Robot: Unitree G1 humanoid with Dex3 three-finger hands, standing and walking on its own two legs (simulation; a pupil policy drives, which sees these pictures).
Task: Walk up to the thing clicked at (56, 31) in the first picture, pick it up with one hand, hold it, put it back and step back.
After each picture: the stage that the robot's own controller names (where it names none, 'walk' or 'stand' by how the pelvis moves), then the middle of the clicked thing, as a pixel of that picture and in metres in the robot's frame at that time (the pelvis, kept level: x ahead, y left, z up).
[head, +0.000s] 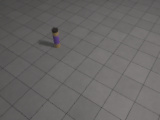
stand; (56, 38) +1.42 +0.32 -0.66
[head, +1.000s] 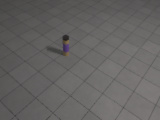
walk; (66, 46) +1.31 +0.16 -0.64
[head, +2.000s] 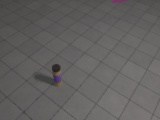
walk; (57, 76) +0.84 +0.20 -0.65
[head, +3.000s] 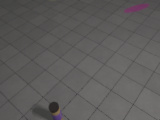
walk; (56, 113) +0.51 +0.24 -0.62
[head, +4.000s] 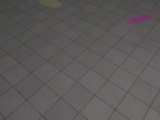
stand; out of the picture +0.36 +0.19 -0.65
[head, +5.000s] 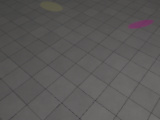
stand; out of the picture +0.33 +0.19 -0.66
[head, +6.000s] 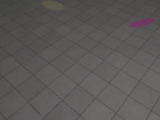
stand; out of the picture +0.36 +0.19 -0.66
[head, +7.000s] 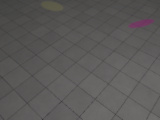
stand; out of the picture +0.35 +0.20 -0.66
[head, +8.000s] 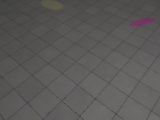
stand; out of the picture +0.34 +0.20 -0.66
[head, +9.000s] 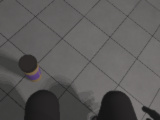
go down; (32, 70) +0.42 +0.22 -0.33
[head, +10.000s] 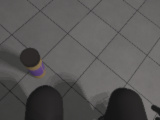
go down; (35, 65) +0.42 +0.23 -0.27
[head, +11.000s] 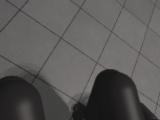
close in; out of the picture +0.41 +0.27 -0.16
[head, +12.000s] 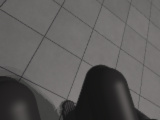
close; out of the picture +0.41 +0.28 -0.16
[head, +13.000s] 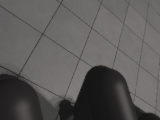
lift; out of the picture +0.39 +0.28 -0.16
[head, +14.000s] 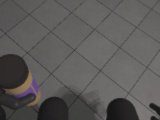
lift; (22, 85) +0.31 +0.20 +0.00
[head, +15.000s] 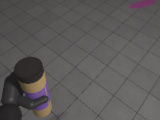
hold; (36, 91) +0.32 +0.17 +0.02
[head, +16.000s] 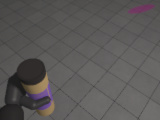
hold; (39, 91) +0.32 +0.16 +0.03
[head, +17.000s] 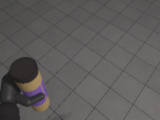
crouch; (33, 88) +0.34 +0.17 -0.01
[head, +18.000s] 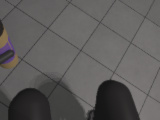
lower; out of the picture +0.45 +0.23 -0.07
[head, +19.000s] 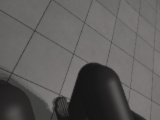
lower; out of the picture +0.42 +0.29 -0.16
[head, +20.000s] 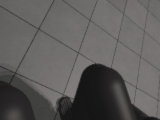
lower; out of the picture +0.42 +0.30 -0.16
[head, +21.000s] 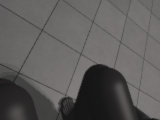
lower; out of the picture +0.40 +0.30 -0.16
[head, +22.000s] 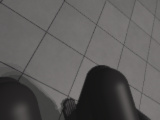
lower; out of the picture +0.39 +0.29 -0.16
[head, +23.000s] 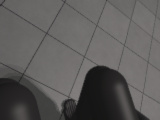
open; out of the picture +0.40 +0.27 -0.16
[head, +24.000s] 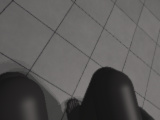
stand; out of the picture +0.39 +0.26 -0.17
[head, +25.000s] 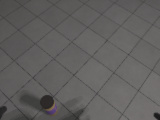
stand; (50, 106) +0.38 +0.19 -0.49
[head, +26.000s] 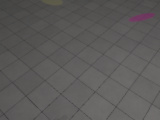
stand; out of the picture +0.36 +0.18 -0.60
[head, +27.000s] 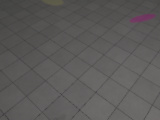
stand; out of the picture +0.35 +0.18 -0.60
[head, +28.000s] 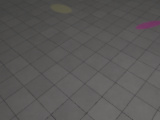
stand; out of the picture +0.38 +0.17 -0.65
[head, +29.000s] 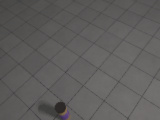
walk; (63, 112) +0.42 +0.21 -0.62
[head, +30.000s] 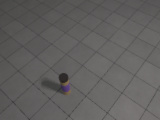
walk; (65, 84) +0.65 +0.17 -0.63
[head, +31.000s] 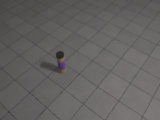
stand; (61, 63) +0.95 +0.22 -0.63
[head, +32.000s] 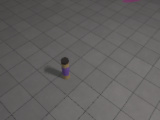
stand; (65, 69) +0.94 +0.18 -0.65
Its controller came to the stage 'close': yes
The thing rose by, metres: 0.68
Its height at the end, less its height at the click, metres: +0.00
